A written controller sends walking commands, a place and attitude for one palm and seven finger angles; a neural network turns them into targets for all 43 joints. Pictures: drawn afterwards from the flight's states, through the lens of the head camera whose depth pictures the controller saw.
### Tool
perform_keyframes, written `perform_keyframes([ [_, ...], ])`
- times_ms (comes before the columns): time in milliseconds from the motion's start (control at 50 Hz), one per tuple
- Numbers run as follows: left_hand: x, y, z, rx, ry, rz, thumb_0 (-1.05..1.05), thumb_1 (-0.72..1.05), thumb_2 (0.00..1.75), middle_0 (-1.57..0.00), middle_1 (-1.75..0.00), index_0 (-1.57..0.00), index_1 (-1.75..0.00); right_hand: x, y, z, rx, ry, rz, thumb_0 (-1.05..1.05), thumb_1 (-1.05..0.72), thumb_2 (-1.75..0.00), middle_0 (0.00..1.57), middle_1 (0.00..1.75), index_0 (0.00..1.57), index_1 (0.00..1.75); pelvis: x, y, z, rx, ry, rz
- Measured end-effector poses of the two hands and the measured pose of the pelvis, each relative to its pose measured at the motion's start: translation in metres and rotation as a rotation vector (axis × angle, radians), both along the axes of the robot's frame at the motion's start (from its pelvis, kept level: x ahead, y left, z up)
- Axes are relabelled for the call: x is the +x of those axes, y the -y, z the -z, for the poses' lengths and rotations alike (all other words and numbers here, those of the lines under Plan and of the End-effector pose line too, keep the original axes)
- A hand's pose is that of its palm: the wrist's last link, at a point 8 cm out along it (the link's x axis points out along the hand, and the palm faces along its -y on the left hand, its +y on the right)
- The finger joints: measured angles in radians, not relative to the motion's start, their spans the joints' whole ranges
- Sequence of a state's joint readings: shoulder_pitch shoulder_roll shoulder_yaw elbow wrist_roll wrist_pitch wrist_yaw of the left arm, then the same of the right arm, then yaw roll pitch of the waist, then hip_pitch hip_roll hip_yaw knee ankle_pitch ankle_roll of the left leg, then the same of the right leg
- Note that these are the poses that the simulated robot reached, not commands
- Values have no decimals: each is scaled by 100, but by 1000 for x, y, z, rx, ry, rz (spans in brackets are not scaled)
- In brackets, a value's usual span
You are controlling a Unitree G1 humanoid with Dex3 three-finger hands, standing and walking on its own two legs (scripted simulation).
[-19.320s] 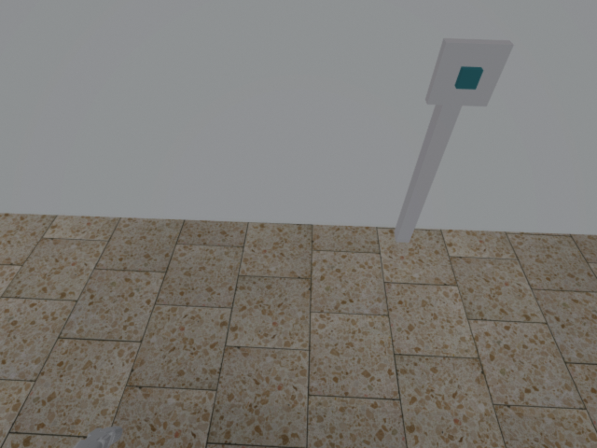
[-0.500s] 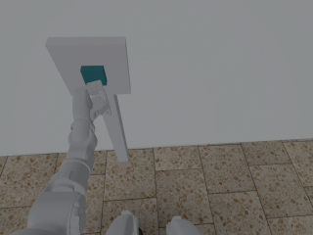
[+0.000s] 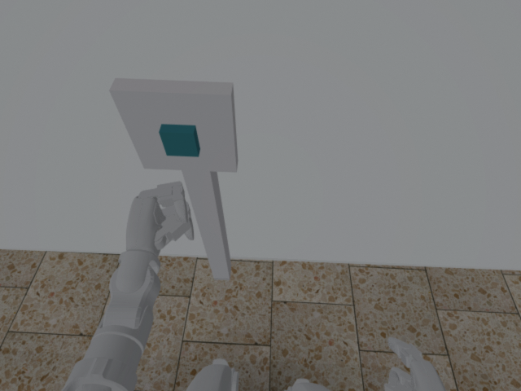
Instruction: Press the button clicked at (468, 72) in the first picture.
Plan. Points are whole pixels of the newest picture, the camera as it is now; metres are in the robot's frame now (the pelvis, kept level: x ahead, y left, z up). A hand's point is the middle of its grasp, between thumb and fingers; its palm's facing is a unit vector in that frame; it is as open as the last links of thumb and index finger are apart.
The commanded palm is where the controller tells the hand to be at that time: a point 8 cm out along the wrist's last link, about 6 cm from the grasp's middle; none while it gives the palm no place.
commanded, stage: draw the hand back to the body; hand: left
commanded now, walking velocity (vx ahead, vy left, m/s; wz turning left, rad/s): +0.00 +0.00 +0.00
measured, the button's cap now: (181, 139) +0.50 +0.16 +0.08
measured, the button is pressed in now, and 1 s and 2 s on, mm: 0 0 0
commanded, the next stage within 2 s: step back with the hand held close in 1.46 s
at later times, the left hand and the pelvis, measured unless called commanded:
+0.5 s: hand (125, 248) +0.27 +0.17 +0.13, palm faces +0.01 -1.00 -0.04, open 3.1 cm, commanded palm +0.24 +0.23 +0.14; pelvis +0.00 +0.01 +0.04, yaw +0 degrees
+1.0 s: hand out of the picture +0.22 +0.25 +0.21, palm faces +0.31 -0.89 -0.33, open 3.1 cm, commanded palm +0.17 +0.30 +0.23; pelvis +0.02 +0.03 +0.07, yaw +0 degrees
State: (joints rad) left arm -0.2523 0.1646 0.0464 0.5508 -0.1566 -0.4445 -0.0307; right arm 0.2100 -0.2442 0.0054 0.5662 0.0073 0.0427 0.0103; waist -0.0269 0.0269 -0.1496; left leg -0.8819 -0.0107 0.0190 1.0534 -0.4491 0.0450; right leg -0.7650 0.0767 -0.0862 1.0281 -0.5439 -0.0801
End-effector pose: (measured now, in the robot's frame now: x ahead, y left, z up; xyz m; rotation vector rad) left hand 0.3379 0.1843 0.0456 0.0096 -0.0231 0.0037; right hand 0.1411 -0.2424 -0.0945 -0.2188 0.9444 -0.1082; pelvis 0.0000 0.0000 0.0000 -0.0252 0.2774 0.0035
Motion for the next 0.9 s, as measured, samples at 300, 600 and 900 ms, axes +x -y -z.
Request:
perform_keyframes([
  [300, -45, -29, -59, 21, 9, -25, 2, 90, 90, -130, -150, -130, -150, -20, -7, -26, 52, 34, 49, 1, -91, -90, 20, 30, 20, 29, 6, -1, -28, 13, 100, 16],
  [600, -105, -56, -109, 167, 34, -87, 2, 90, 90, -130, -150, -131, -150, 27, -26, -77, 12, 254, 6, 1, -91, -90, 20, 30, 20, 29, 0, -14, -48, 1, 212, 2],
  [900, -145, -96, -160, 289, 38, -273, 2, 89, 90, -130, -150, -130, -150, 56, -70, -96, 48, 280, -96, 1, -91, -90, 21, 30, 20, 29, 15, -31, -70, 7, 307, -5],
])
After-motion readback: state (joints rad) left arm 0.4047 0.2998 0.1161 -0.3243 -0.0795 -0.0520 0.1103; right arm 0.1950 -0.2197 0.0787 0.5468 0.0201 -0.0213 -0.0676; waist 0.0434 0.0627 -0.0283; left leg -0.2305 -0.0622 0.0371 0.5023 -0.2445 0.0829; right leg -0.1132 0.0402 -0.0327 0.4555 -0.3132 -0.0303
